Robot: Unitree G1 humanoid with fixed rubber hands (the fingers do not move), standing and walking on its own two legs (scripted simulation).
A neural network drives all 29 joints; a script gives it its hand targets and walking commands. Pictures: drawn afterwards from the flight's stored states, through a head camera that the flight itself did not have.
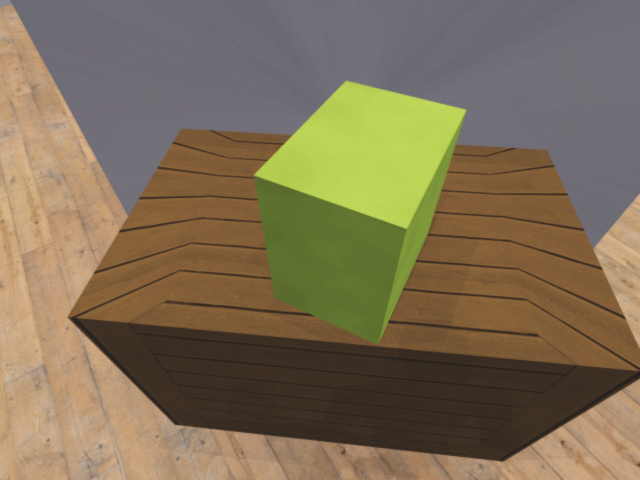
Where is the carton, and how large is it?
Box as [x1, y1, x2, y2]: [254, 81, 465, 344]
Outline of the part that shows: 345,81 254,174 254,179 274,296 280,300 377,344 427,234 465,110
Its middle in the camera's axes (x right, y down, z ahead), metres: +0.07 -0.05 +0.63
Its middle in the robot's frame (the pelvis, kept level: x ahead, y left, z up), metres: +0.52 -0.04 +0.02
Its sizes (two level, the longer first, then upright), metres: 0.275 0.200 0.282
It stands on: a pedestal, 0.64 m high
